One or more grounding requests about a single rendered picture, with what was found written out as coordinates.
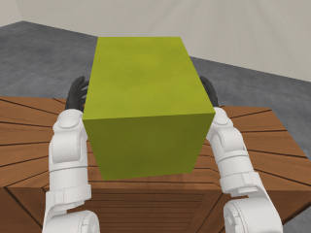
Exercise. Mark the right robot hand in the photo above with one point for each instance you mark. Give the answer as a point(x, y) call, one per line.
point(210, 91)

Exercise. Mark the robot left upper arm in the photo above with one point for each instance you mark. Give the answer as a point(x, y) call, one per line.
point(77, 222)

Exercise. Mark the carton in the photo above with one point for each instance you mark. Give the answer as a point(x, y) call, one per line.
point(147, 112)

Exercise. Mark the left robot hand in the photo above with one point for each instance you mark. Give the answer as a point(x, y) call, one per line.
point(74, 100)

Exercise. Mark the robot right forearm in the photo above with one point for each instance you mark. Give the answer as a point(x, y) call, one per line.
point(238, 177)

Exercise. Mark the robot right upper arm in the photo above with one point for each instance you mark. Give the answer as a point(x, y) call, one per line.
point(251, 215)

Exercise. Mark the pedestal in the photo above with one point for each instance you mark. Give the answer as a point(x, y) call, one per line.
point(177, 203)

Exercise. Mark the robot left forearm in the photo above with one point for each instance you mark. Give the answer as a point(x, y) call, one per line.
point(69, 187)

